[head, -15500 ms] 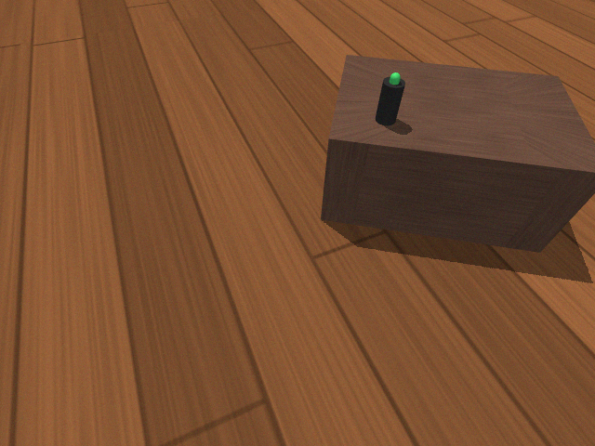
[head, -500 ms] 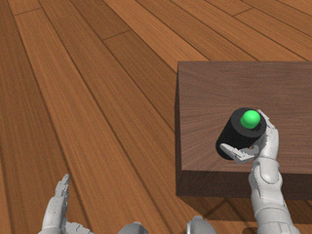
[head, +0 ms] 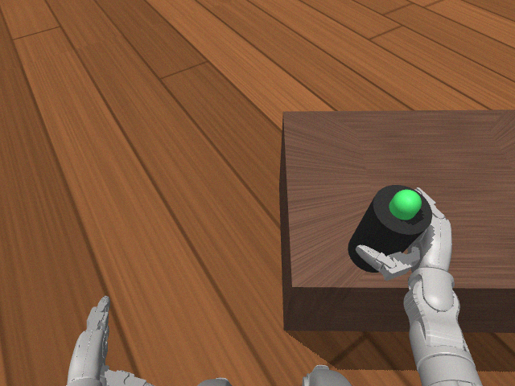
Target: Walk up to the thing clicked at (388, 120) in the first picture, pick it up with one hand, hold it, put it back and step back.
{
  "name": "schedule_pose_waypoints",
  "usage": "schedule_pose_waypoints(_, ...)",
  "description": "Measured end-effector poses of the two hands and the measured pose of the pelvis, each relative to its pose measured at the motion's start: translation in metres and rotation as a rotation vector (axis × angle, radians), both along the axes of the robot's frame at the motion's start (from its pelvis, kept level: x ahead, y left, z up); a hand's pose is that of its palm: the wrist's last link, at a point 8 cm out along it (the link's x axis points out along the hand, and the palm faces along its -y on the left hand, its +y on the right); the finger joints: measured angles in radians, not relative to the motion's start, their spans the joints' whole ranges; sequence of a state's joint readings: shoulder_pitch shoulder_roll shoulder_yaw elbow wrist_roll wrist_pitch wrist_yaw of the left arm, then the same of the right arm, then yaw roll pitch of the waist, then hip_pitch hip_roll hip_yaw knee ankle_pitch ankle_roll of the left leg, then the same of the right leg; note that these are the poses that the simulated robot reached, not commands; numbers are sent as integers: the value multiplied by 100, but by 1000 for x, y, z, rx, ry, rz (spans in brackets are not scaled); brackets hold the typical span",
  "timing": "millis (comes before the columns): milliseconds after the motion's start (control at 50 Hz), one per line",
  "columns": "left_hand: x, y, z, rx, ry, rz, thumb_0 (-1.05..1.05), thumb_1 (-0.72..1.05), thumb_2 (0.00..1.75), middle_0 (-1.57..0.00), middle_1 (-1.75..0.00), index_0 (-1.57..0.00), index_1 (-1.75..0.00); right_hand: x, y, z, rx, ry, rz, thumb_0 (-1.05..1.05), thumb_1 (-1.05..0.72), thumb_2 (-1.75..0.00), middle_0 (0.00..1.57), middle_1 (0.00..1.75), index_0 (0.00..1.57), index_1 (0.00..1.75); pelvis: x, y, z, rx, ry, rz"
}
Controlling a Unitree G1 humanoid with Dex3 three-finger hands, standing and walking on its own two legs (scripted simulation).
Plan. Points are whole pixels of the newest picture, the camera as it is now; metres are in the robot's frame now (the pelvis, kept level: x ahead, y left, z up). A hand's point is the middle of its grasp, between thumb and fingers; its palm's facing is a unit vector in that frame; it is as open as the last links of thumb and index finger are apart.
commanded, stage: hold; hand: right
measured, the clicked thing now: (387, 228) +0.34 -0.17 +0.05
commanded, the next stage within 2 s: none
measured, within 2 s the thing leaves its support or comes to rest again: neither
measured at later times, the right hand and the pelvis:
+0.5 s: hand (387, 235) +0.33 -0.17 +0.04, palm faces +0.22 +0.98 -0.01, open 10.9 cm; pelvis +0.00 +0.00 +0.01, yaw +0 degrees
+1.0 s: hand (384, 236) +0.33 -0.17 +0.04, palm faces +0.23 +0.97 -0.01, open 10.9 cm; pelvis +0.00 +0.01 +0.01, yaw +0 degrees
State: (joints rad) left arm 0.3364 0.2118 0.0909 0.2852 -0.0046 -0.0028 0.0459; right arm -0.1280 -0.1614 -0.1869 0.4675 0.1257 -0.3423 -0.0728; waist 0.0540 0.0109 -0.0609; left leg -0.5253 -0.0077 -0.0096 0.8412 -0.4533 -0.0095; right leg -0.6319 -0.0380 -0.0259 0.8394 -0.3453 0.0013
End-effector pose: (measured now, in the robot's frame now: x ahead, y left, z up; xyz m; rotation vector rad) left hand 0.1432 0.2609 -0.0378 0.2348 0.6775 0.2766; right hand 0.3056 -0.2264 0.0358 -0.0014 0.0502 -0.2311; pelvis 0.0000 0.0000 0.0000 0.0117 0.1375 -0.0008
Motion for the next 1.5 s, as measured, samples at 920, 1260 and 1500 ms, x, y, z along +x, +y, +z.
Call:
schedule_pose_waypoints(920, 0, 3, -3, -24, -9, -2, -1, -52, 4, -5, -6, -7, -6, -11, 11, 5, -7, 26, 19, -3, 61, -110, 66, 109, 73, 114, -2, 7, 7, -5, -26, -2)
schedule_pose_waypoints(1260, -3, 1, -2, -19, 2, 3, -1, -52, 4, -5, -6, -6, -6, -13, 6, -2, -4, 36, 13, -3, 61, -110, 66, 109, 73, 114, -2, 5, 7, -3, -20, 2)
schedule_pose_waypoints(1500, 2, -2, 5, 4, -25, -6, -1, -52, 4, -5, -6, -6, -6, -9, 0, -3, 4, 18, -2, -3, 61, -110, 66, 109, 73, 114, -2, 2, 6, -2, -21, 1)
